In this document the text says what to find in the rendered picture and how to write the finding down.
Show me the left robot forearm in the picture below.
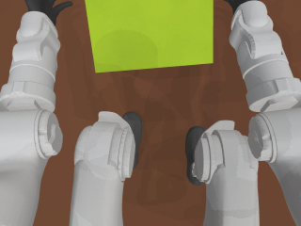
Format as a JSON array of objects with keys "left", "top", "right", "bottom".
[{"left": 0, "top": 11, "right": 61, "bottom": 112}]

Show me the carton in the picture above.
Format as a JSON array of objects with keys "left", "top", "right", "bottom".
[{"left": 85, "top": 0, "right": 214, "bottom": 73}]

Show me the right robot upper arm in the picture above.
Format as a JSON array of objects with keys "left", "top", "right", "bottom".
[{"left": 247, "top": 107, "right": 301, "bottom": 226}]

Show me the left robot hand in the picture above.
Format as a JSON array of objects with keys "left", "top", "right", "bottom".
[{"left": 24, "top": 0, "right": 73, "bottom": 26}]

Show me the left robot upper arm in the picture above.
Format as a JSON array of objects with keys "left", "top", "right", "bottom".
[{"left": 0, "top": 108, "right": 63, "bottom": 226}]

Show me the right robot forearm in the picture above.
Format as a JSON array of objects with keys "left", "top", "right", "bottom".
[{"left": 229, "top": 0, "right": 301, "bottom": 113}]

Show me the right robot foot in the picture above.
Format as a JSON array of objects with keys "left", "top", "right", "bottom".
[{"left": 185, "top": 126, "right": 206, "bottom": 186}]

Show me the robot right shin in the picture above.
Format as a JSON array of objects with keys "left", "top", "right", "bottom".
[{"left": 192, "top": 120, "right": 259, "bottom": 183}]

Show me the right robot hand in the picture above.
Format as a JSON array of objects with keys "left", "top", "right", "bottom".
[{"left": 224, "top": 0, "right": 259, "bottom": 15}]

